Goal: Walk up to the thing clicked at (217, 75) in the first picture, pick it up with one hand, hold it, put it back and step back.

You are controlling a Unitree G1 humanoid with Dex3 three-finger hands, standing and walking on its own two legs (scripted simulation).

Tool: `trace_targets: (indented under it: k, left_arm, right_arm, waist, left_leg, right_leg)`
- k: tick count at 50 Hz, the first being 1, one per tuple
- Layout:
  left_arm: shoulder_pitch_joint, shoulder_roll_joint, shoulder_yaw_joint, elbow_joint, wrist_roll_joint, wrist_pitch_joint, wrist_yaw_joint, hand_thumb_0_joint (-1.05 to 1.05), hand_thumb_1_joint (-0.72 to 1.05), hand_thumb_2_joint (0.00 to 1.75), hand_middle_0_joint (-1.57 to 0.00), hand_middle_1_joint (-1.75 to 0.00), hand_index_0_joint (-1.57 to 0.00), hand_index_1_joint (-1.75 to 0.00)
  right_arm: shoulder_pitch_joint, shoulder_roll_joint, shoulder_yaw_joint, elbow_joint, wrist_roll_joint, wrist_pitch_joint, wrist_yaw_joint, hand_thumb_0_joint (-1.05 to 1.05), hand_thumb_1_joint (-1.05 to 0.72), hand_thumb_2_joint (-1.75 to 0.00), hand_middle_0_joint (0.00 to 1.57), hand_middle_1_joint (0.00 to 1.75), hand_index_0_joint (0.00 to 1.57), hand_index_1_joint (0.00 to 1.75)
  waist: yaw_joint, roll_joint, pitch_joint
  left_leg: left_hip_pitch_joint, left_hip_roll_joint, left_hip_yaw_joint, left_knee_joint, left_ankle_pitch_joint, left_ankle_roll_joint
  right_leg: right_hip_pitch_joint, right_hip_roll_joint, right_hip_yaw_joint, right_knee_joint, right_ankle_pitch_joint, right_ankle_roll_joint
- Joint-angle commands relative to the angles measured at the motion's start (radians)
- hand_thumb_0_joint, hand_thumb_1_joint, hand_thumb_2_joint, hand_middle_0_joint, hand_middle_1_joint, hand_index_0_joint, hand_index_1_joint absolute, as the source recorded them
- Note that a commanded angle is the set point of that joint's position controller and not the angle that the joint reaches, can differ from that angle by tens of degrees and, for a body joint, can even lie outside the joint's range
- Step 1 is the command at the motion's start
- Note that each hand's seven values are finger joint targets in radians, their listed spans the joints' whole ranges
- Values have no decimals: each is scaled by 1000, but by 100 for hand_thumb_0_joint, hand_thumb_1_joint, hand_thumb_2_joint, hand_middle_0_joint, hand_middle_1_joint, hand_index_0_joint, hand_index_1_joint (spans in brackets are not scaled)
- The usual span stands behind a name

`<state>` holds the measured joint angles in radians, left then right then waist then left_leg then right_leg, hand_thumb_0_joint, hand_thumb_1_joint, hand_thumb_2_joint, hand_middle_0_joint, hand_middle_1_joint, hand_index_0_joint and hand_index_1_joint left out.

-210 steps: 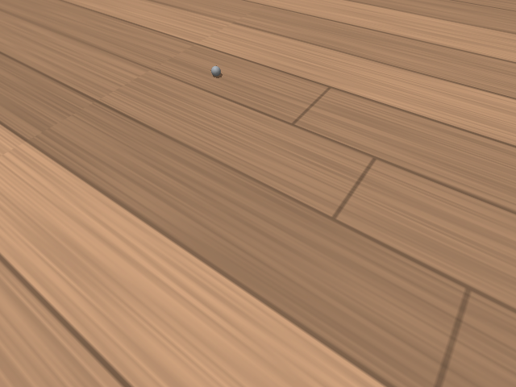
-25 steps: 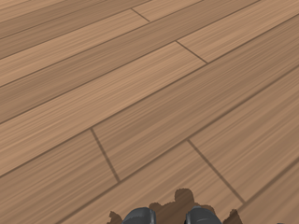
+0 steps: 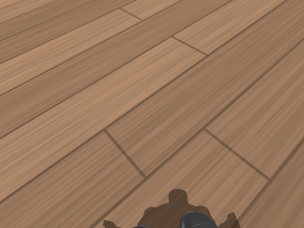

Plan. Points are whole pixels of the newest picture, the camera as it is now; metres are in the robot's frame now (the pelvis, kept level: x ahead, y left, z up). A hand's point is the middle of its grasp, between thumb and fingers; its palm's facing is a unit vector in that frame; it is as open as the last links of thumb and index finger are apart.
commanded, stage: walk up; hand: left
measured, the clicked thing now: out of the picture +0.21 +0.85 -0.70
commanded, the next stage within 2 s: none
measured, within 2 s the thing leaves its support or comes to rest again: neither
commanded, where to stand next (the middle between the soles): -0.24 +0.71 m, yaw -15 degrees
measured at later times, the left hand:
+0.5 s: hand out of the picture +0.01 +0.57 -0.13, palm faces -0.08 -0.79 -0.61, open 7.3 cm
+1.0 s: hand out of the picture -0.06 +0.77 -0.12, palm faces -0.13 -0.78 -0.61, open 7.3 cm
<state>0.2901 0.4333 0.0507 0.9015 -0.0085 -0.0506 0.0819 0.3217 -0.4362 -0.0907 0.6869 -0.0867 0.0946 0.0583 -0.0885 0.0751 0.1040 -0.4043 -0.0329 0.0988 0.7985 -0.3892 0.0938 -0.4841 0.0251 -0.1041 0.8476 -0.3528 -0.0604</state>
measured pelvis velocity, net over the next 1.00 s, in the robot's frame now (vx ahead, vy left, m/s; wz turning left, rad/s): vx -0.17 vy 0.46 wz -0.08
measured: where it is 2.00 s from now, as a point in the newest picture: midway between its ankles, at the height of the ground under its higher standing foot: outside the picture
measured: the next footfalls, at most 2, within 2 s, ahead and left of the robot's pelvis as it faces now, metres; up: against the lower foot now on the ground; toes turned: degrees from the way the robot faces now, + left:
right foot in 0.02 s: +0.09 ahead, -0.07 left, +0.00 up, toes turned -5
left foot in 0.34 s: -0.01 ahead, +0.34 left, +0.00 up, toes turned -2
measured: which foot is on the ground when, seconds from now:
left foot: down 0.00-0.02, up 0.04-0.32, down 0.34-0.66, up 0.68-0.98, down 1.00-1.00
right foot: up 0.00-0.00, down 0.02-0.38, up 0.40-0.64, down 0.66-1.00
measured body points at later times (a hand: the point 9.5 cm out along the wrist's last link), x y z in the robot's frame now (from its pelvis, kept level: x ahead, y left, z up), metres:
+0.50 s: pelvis -0.08 +0.24 -0.01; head -0.04 +0.22 +0.44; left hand +0.01 +0.61 -0.09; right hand -0.02 -0.10 -0.12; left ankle -0.05 +0.34 -0.71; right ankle -0.01 +0.07 -0.65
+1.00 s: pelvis -0.17 +0.46 -0.03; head -0.13 +0.42 +0.42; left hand -0.06 +0.81 -0.08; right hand -0.09 +0.10 -0.13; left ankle -0.16 +0.63 -0.71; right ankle -0.08 +0.22 -0.70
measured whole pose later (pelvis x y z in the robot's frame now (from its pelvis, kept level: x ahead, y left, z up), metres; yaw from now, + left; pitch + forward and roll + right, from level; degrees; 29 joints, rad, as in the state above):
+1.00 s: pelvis -0.17 +0.46 -0.03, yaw -5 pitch -1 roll +0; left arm 0.27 0.48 0.06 0.78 0.05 -0.04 0.08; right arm 0.22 -0.50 -0.14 0.68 -0.05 0.12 0.08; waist -0.01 0.09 0.14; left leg -0.42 0.07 -0.08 0.95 -0.53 -0.02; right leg -0.58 -0.18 0.07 0.84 -0.25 0.01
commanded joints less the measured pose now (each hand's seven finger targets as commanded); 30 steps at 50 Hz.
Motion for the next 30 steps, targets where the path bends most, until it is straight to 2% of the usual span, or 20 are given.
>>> trace_targets:
  k: [1,2,3,4,5,6,7,10,14,15,16,17,18,19,20,21,23,25,29,30]
  left_arm:
    - [206,344,107,-70,42,-22,45,0,90,90,-20,-30,-20,-30]
    - [139,359,106,-103,28,-15,50,0,90,90,-20,-30,-20,-30]
    - [98,365,106,-123,16,-20,57,0,90,90,-20,-30,-20,-30]
    - [72,337,98,-134,17,-27,57,0,90,90,-20,-30,-20,-30]
    - [41,318,89,-134,19,-29,55,0,90,90,-20,-30,-20,-30]
    - [13,328,96,-133,24,-27,48,0,90,90,-20,-30,-20,-30]
    - [8,330,102,-138,33,-25,42,0,90,90,-20,-30,-20,-30]
    - [-9,354,115,-140,46,-22,30,0,90,90,-20,-30,-20,-30]
    - [33,401,135,-128,59,-16,22,0,90,90,-20,-30,-20,-30]
    - [14,402,133,-131,55,-13,23,0,90,90,-20,-30,-20,-30]
    - [-24,392,125,-137,48,-8,22,0,90,90,-20,-30,-20,-30]
    - [-27,339,108,-135,47,1,25,0,90,90,-20,-30,-20,-30]
    - [-14,243,79,-131,39,8,32,0,90,90,-20,-30,-20,-30]
    - [-106,235,75,-147,22,4,55,0,90,90,-20,-30,-20,-30]
    - [-146,266,70,-131,24,-1,64,0,90,90,-20,-30,-20,-30]
    - [-102,266,74,-97,14,-2,54,0,90,90,-20,-30,-20,-30]
    - [35,267,79,-39,-5,-4,42,0,90,90,-20,-30,-20,-30]
    - [59,249,77,-26,-7,-1,26,0,90,90,-20,-30,-20,-30]
    - [93,211,61,-68,-12,1,26,0,90,90,-20,-30,-20,-30]
    - [144,197,61,-62,-10,-1,28,0,90,90,-20,-30,-20,-30]
  right_arm:
    - [0,-117,-34,-149,17,-27,-11,0,-90,-90,20,30,20,30]
    - [15,-202,-60,-134,6,-10,-28,0,-90,-90,20,30,20,30]
    - [-31,-233,-73,-135,4,-2,-33,0,-90,-90,20,30,20,30]
    - [-71,-253,-86,-129,4,-6,-25,0,-90,-90,20,30,20,30]
    - [-51,-249,-91,-114,8,-9,-20,0,-90,-90,20,30,20,30]
    - [-20,-247,-90,-96,9,-9,-9,0,-90,-90,20,30,20,30]
    - [-12,-241,-91,-87,6,-7,5,0,-90,-90,20,30,20,30]
    - [-15,-218,-87,-79,13,1,23,0,-90,-90,20,30,20,30]
    - [-55,-214,-88,-83,20,1,29,0,-90,-90,20,30,20,30]
    - [-27,-214,-92,-73,23,-3,27,0,-90,-90,20,30,20,30]
    - [52,-212,-97,-44,23,-8,25,0,-90,-90,20,30,20,30]
    - [136,-227,-109,-14,12,-15,20,0,-90,-90,20,30,20,30]
    - [176,-290,-123,-18,-9,-22,12,0,-90,-90,20,30,20,30]
    - [58,-411,-133,-53,11,-26,-2,0,-90,-90,20,30,20,30]
    - [-56,-392,-126,-74,17,-27,-13,0,-90,-90,20,30,20,30]
    - [-102,-297,-105,-98,9,-34,-20,0,-90,-90,20,30,20,30]
    - [-129,-280,-92,-107,10,-42,-32,0,-90,-90,20,30,20,30]
    - [-135,-238,-82,-111,11,-44,-26,0,-90,-90,20,30,20,30]
    - [-95,-213,-65,-131,2,-29,-26,0,-90,-90,20,30,20,30]
    - [-118,-197,-58,-141,5,-22,-25,0,-90,-90,20,30,20,30]
  waist:
    - [110,-264,-210]
    - [89,-109,-187]
    - [97,-61,-140]
    - [94,-11,-93]
    - [70,-21,-76]
    - [52,-94,-75]
    - [53,-149,-76]
    - [56,-218,-74]
    - [102,-276,-99]
    - [81,-271,-115]
    - [33,-235,-139]
    - [-14,-117,-167]
    - [-57,144,-106]
    - [-67,337,-49]
    - [-39,221,31]
    - [-10,63,54]
    - [39,108,-29]
    - [35,145,-72]
    - [42,142,-92]
    - [83,116,-102]
  left_leg:
    - [-400,60,-142,301,-207,-108]
    - [-380,69,-252,462,-242,-109]
    - [-351,91,-281,564,-201,-101]
    - [-323,111,-310,611,-130,-102]
    - [-293,94,-304,587,-74,-95]
    - [-259,82,-273,578,-33,-88]
    - [-232,78,-246,572,-20,-87]
    - [-172,98,-164,427,-22,-92]
    - [-85,91,-93,195,-157,-80]
    - [-25,84,-76,119,-137,-71]
    - [92,62,-48,-8,-63,-62]
    - [197,37,-68,-111,-70,-52]
    - [191,147,-312,-340,-245,-12]
    - [21,336,-649,-470,-204,101]
    - [-120,380,-706,-501,-201,155]
    - [-93,313,-558,-402,-73,121]
    - [15,271,-449,-286,139,104]
    - [85,221,-344,-247,313,107]
    - [99,251,-334,-214,496,120]
    - [39,237,-314,-169,510,100]
  right_leg:
    - [593,-405,586,-375,171,-137]
    - [413,-556,750,-431,151,-268]
    - [272,-572,770,-476,59,-314]
    - [184,-510,695,-468,14,-295]
    - [129,-422,573,-451,-57,-232]
    - [89,-361,480,-432,-108,-183]
    - [56,-329,427,-417,-123,-167]
    - [-5,-265,325,-393,-187,-143]
    - [-14,-281,347,-364,-138,-158]
    - [-43,-286,333,-345,-100,-144]
    - [-95,-261,289,-285,-92,-110]
    - [-167,-182,209,-102,-140,-61]
    - [-327,2,91,201,-236,-15]
    - [-396,90,109,348,-299,8]
    - [-340,13,172,433,-245,-7]
    - [-343,5,191,449,-178,7]
    - [-279,-10,150,437,-112,12]
    - [-188,-9,92,365,-124,24]
    - [-26,-46,63,90,-119,16]
    - [99,-59,82,-54,-42,-1]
